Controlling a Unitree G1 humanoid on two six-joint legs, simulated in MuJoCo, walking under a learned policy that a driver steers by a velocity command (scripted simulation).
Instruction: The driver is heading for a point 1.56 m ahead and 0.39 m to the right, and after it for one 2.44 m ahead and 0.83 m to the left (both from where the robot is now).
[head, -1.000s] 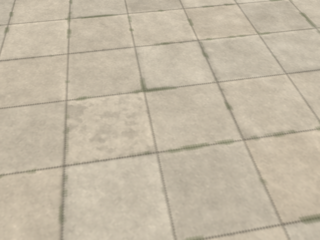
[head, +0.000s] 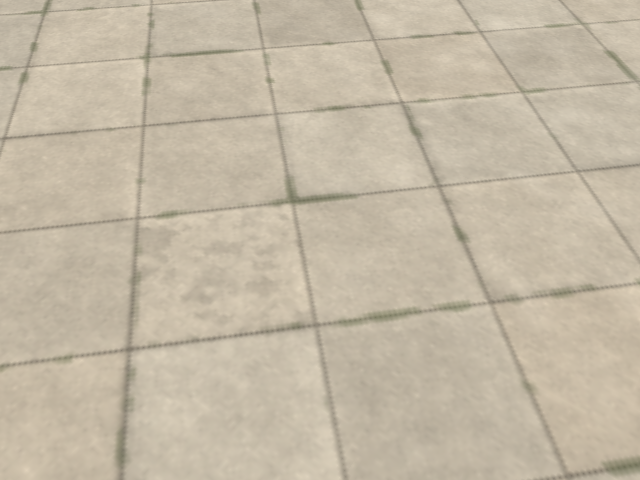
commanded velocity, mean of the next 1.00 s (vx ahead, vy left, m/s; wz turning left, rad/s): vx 0.43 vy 0.00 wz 0.00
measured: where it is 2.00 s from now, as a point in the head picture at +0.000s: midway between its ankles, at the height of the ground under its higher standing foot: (341, 270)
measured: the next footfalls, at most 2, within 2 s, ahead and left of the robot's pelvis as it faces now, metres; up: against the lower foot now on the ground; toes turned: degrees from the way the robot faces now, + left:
right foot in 0.60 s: +0.43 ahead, -0.11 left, +0.00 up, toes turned -2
left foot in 1.14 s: +0.73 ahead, +0.13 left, +0.00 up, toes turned +1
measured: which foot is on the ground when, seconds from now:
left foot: down 0.00-0.60, up 0.62-1.00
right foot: down 0.00-0.12, up 0.14-0.58, down 0.60-1.00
